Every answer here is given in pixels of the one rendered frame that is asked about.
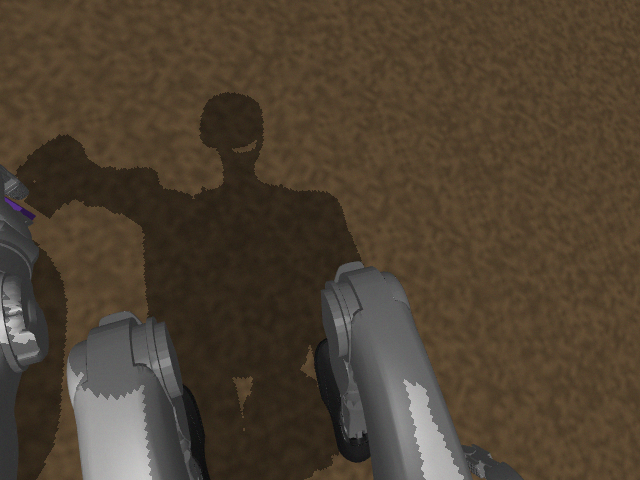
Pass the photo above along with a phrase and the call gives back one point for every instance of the left robot hand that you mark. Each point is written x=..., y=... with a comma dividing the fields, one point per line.
x=11, y=186

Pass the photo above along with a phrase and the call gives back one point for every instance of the right robot hand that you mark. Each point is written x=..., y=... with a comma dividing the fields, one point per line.
x=482, y=465

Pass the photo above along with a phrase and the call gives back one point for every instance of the right robot foot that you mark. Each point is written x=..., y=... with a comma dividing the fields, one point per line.
x=353, y=449

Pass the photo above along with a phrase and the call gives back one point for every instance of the left robot foot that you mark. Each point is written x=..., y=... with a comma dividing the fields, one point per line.
x=197, y=434

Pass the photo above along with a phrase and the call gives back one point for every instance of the left robot arm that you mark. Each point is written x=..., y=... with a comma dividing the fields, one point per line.
x=24, y=336

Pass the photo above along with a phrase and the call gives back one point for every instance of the cube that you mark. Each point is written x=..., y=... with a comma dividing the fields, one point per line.
x=19, y=208

